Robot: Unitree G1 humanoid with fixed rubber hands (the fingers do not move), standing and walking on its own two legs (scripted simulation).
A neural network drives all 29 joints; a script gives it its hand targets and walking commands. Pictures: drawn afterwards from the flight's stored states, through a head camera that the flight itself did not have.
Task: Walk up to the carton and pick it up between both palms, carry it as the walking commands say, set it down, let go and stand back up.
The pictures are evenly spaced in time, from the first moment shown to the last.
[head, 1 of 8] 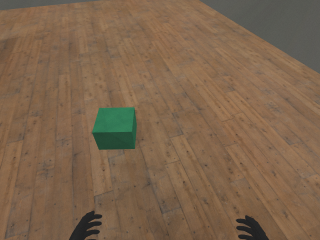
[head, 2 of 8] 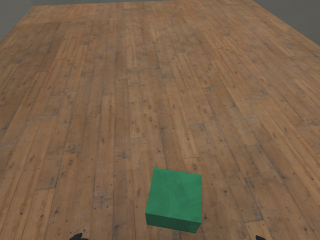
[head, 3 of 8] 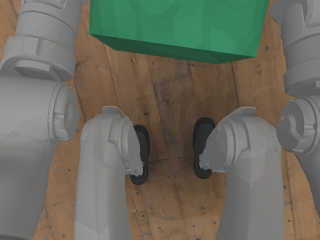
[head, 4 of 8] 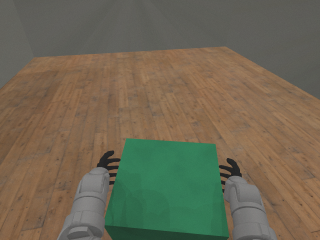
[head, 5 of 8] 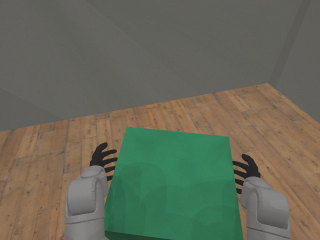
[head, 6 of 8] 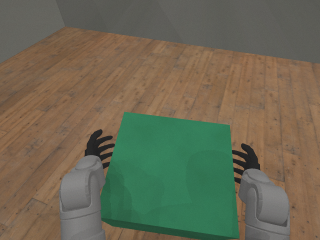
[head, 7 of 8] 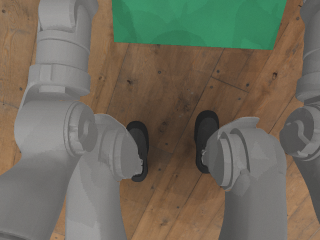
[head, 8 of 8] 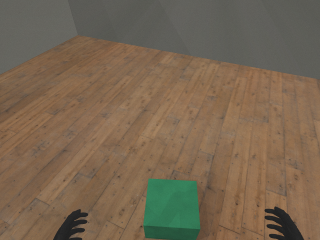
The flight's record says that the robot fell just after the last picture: no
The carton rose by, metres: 0.66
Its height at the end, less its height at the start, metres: +0.00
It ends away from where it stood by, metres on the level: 1.91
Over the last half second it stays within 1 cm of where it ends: yes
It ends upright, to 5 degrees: yes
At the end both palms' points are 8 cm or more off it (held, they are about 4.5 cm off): yes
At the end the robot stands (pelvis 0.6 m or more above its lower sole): yes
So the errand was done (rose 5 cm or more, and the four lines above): yes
